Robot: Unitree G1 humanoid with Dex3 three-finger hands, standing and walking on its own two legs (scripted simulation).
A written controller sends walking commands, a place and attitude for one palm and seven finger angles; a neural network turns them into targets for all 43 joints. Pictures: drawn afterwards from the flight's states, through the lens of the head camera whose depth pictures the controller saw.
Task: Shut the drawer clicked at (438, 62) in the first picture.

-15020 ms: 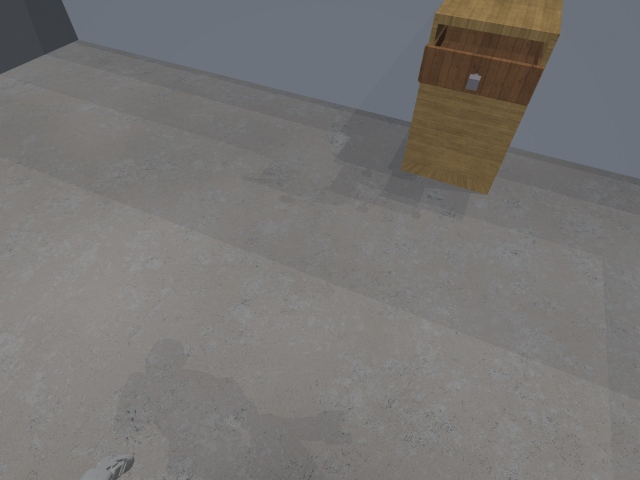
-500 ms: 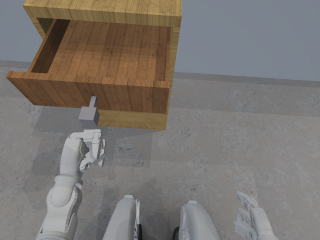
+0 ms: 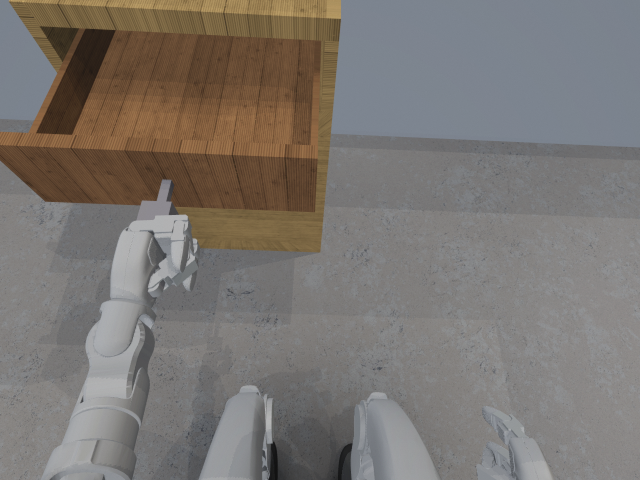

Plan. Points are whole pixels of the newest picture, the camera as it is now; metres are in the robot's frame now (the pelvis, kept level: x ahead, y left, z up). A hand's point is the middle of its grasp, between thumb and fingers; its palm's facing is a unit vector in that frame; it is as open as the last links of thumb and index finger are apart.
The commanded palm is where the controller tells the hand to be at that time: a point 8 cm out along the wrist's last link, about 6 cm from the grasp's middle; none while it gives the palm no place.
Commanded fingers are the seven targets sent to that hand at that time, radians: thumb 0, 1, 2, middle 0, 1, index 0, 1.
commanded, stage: push the drawer shut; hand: left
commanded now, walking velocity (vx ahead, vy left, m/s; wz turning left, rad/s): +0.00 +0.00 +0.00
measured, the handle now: (161, 208) +0.44 +0.21 +0.02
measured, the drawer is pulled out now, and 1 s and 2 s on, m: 0.21 0.08 0.00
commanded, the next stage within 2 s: pull the fist back off the drawer in 1.94 s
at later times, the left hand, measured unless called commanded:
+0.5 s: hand (202, 210) +0.44 +0.16 +0.02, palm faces -0.06 -1.00 -0.04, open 3.3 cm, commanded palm +0.43 +0.22 +0.02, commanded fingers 0.00 0.90 0.90 -1.40 -1.60 -1.40 -1.60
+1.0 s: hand (209, 173) +0.50 +0.16 +0.02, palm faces -0.03 -1.00 -0.04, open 3.3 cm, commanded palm +0.49 +0.20 +0.02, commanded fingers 0.00 0.90 0.90 -1.40 -1.60 -1.40 -1.60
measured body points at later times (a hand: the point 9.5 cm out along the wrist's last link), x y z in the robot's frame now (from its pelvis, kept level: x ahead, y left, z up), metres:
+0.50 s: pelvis -0.01 +0.02 +0.00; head +0.14 +0.03 +0.42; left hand +0.44 +0.21 +0.02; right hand +0.07 -0.25 -0.12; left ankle +0.04 +0.12 -0.59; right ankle +0.03 -0.09 -0.59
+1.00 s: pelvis -0.01 +0.02 -0.01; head +0.16 +0.03 +0.40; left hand +0.49 +0.21 +0.02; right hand +0.04 -0.25 -0.13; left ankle +0.04 +0.12 -0.59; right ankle +0.03 -0.09 -0.59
